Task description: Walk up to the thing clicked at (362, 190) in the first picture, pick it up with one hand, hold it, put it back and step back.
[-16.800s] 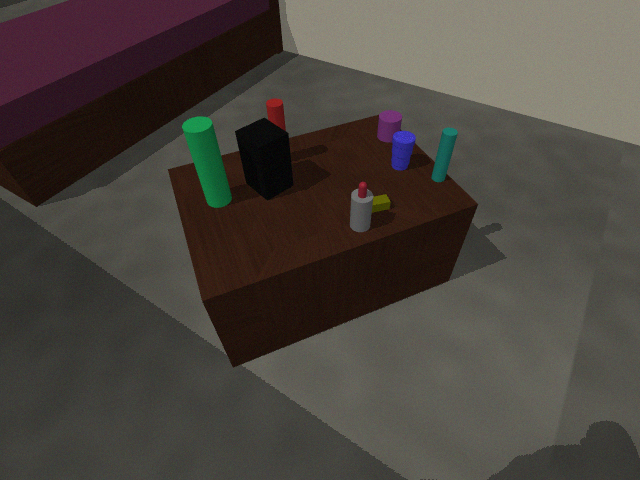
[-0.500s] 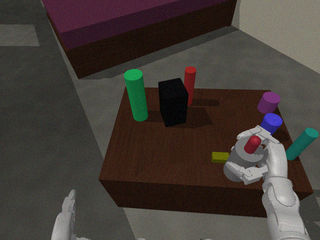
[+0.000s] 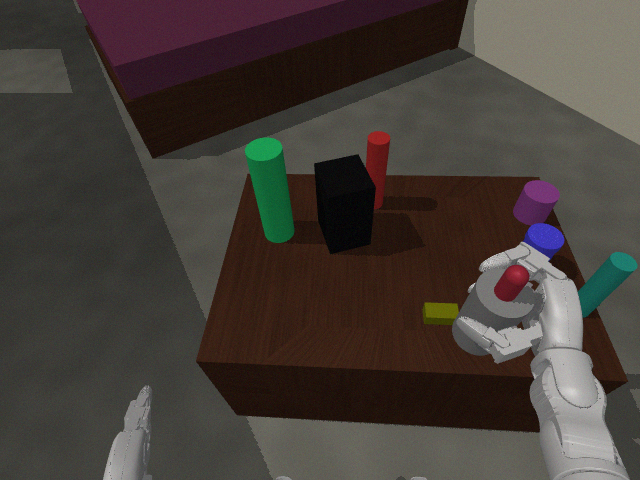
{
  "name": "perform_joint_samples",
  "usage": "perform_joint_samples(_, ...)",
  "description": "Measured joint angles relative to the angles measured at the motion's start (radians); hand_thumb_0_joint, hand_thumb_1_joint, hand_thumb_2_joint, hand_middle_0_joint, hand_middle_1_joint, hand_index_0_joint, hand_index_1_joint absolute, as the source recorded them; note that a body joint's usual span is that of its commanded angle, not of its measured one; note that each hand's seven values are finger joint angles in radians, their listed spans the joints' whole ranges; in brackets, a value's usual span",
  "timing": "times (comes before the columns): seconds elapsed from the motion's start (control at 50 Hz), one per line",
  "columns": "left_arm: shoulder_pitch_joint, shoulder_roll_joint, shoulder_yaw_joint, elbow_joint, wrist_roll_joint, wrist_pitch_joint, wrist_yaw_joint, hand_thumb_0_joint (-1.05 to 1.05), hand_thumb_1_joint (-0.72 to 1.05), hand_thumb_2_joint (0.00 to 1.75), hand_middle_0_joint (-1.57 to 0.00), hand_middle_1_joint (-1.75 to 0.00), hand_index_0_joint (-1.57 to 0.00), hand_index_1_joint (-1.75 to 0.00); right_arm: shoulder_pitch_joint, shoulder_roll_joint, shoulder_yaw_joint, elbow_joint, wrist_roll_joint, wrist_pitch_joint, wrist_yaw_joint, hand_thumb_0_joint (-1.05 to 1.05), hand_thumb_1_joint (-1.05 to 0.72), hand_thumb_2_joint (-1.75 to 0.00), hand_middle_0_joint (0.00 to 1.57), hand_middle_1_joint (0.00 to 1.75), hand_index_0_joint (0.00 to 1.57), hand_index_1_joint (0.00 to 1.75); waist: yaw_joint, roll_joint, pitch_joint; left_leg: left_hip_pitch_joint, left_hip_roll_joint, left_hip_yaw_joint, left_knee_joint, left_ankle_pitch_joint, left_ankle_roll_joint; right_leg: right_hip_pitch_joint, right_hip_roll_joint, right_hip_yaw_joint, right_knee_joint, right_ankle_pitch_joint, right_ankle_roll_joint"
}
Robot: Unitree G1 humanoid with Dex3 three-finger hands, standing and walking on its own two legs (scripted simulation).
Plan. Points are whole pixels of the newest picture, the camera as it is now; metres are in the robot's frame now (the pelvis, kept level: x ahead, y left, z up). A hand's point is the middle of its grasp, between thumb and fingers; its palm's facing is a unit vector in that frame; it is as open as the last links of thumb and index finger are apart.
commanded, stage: hold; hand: right
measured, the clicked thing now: (494, 306) +0.32 -0.16 +0.06
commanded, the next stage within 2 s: crouch in 0.68 s
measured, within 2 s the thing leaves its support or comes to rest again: neither
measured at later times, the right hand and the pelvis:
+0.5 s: hand (486, 311) +0.32 -0.16 +0.05, palm faces +0.07 +1.00 -0.01, open 9.5 cm; pelvis +0.00 +0.00 +0.00, yaw +0 degrees
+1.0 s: hand (496, 301) +0.33 -0.17 +0.05, palm faces +0.14 +0.99 -0.01, open 9.5 cm; pelvis +0.00 +0.00 +0.00, yaw +0 degrees
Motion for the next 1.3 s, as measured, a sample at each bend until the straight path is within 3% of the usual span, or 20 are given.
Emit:
perform_joint_samples(0.1,-0.01,0.004,0.0,-0.009,0.001,0.007,-0.001,-0.01,-0.54,0.05,-0.05,-0.05,-0.06,-0.05,0.008,0.021,0.027,0.001,-0.006,0.015,0.008,-0.03,0.44,-1.08,0.79,1.18,0.83,1.2,0.004,-0.008,0.005,-0.002,0.0,-0.003,-0.001,0.003,-0.002,-0.001,0.0,-0.002,-0.001,0.002,-0.002)
perform_joint_samples(0.2,-0.001,0.009,0.01,-0.025,-0.001,0.006,0.003,-0.01,-0.54,0.05,-0.05,-0.05,-0.06,-0.05,0.028,0.032,0.008,0.003,-0.009,0.013,-0.011,-0.03,0.45,-1.08,0.8,1.18,0.83,1.2,0.008,-0.002,0.003,0.014,-0.002,-0.007,-0.01,0.005,-0.001,0.019,-0.002,-0.008,-0.013,0.004,-0.001)
perform_joint_samples(0.3,-0.003,0.0,0.004,-0.006,0.002,0.004,0.004,-0.01,-0.53,0.05,-0.05,-0.05,-0.05,-0.04,0.028,0.004,-0.011,-0.007,-0.005,-0.018,-0.018,-0.03,0.45,-1.08,0.79,1.18,0.83,1.2,0.003,0.006,0.003,0.004,-0.004,-0.004,0.0,0.002,0.002,0.008,-0.004,-0.004,-0.003,0.002,0.001)
perform_joint_samples(0.46,-0.011,-0.002,-0.012,-0.021,0.003,-0.002,0.002,-0.01,-0.54,0.05,-0.05,-0.05,-0.06,-0.05,0.019,0.017,0.026,-0.002,-0.003,0.007,0.009,-0.03,0.44,-1.08,0.79,1.18,0.83,1.2,0.002,-0.013,0.001,0.0,0.0,-0.002,-0.002,0.006,-0.003,-0.001,0.001,-0.001,0.0,0.005,-0.002)
perform_joint_samples(0.64,0.004,0.005,0.013,-0.004,0.002,-0.005,0.003,-0.01,-0.53,0.05,-0.05,-0.05,-0.06,-0.04,0.011,0.01,-0.014,-0.006,-0.002,-0.012,-0.016,-0.03,0.45,-1.08,0.8,1.18,0.83,1.2,0.004,0.004,0.008,-0.004,-0.002,-0.008,0.002,0.004,-0.002,0.0,-0.002,-0.008,0.001,0.002,-0.002)
perform_joint_samples(0.84,-0.01,-0.004,-0.01,-0.018,0.003,0.005,0.005,-0.01,-0.53,0.05,-0.05,-0.05,-0.06,-0.04,0.017,0.024,0.031,-0.013,-0.013,0.019,-0.011,-0.03,0.45,-1.08,0.79,1.18,0.83,1.2,0.003,-0.007,-0.005,0.006,0.002,-0.009,-0.009,0.004,-0.006,0.007,0.001,-0.009,-0.005,-0.001,-0.006)
perform_joint_samples(0.98,-0.007,-0.008,0.002,0.006,0.002,0.004,-0.001,0.0,-0.53,0.05,-0.05,-0.05,-0.06,-0.04,-0.004,0.019,-0.009,0.025,-0.005,-0.006,-0.028,-0.03,0.45,-1.09,0.79,1.19,0.82,1.21,0.002,0.002,-0.016,-0.001,0.002,-0.006,0.0,-0.002,-0.004,0.001,0.002,-0.006,0.0,-0.004,-0.005)
perform_joint_samples(1.06,-0.02,-0.008,-0.003,-0.01,0.005,0.007,-0.004,-0.01,-0.52,0.05,-0.05,-0.05,-0.06,-0.04,-0.046,0.005,-0.016,0.083,-0.012,-0.025,-0.012,-0.03,0.45,-1.09,0.79,1.19,0.82,1.21,0.009,0.005,0.004,-0.044,0.001,-0.006,0.029,-0.005,-0.004,-0.042,0.002,-0.003,0.029,-0.006,-0.004)
perform_joint_samples(1.16,-0.033,-0.009,-0.014,-0.061,0.015,-0.009,-0.01,-0.01,-0.52,0.05,-0.05,-0.05,-0.06,-0.04,-0.118,0.003,-0.048,0.216,-0.019,-0.06,0.01,-0.03,0.45,-1.09,0.79,1.19,0.83,1.21,0.038,0.018,0.009,-0.128,-0.002,-0.008,0.078,-0.012,-0.005,-0.126,-0.001,-0.002,0.08,-0.014,-0.005)
perform_joint_samples(1.3,0.011,-0.016,-0.02,-0.16,0.046,-0.034,-0.023,-0.01,-0.52,0.05,-0.05,-0.05,-0.06,-0.04,-0.213,-0.015,-0.099,0.334,-0.054,-0.155,-0.006,-0.03,0.46,-1.1,0.79,1.19,0.83,1.21,0.075,0.058,-0.007,-0.266,-0.012,-0.01,0.179,-0.041,-0.004,-0.266,-0.008,0.002,0.188,-0.049,-0.003)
